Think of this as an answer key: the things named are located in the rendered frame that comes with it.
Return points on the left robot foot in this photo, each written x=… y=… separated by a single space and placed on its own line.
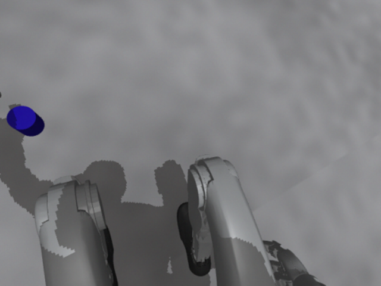
x=110 y=257

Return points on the right robot foot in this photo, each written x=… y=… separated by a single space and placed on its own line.
x=185 y=231

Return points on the right robot arm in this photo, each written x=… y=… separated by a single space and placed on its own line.
x=306 y=280

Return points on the right robot hand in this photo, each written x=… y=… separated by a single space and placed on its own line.
x=288 y=266

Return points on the tin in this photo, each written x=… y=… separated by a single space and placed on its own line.
x=25 y=120

